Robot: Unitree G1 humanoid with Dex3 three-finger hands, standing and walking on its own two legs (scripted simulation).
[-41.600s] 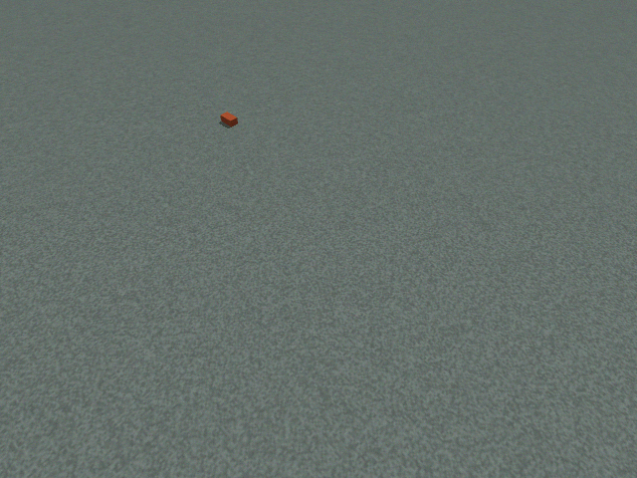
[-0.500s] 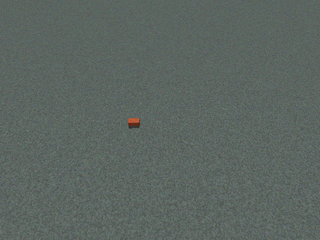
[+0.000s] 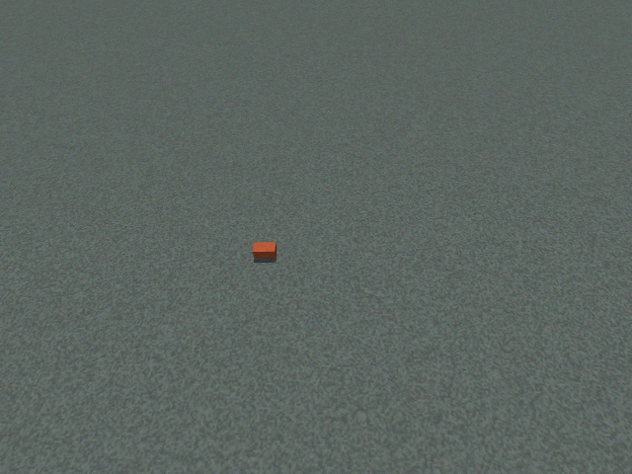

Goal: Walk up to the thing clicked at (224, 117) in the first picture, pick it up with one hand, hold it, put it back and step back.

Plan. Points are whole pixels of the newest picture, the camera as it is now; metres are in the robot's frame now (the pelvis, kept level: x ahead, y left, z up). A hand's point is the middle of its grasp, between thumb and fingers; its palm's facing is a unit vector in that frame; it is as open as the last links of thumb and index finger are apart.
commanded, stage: step back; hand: left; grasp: from above
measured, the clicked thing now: (264, 249) +1.07 +0.24 -0.75
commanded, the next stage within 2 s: stand in 0.32 s
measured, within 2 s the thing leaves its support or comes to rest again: neither
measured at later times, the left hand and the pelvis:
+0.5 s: hand out of the picture +0.13 +0.28 -0.14, palm faces -0.01 -0.94 -0.34, open 7.4 cm; pelvis +0.04 +0.02 +0.01, yaw -1 degrees
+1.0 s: hand out of the picture +0.10 +0.27 -0.14, palm faces -0.05 -0.93 -0.35, open 7.4 cm; pelvis +0.03 +0.01 +0.02, yaw -1 degrees
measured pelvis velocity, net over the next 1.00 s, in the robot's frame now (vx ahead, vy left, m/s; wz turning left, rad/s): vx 0.03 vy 0.01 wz -0.02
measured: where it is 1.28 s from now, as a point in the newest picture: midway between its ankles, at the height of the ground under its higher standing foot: outside the picture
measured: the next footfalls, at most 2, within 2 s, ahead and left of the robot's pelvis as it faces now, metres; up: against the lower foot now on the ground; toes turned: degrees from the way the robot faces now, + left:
left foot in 0.12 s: +0.08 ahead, +0.15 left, +0.00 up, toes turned +0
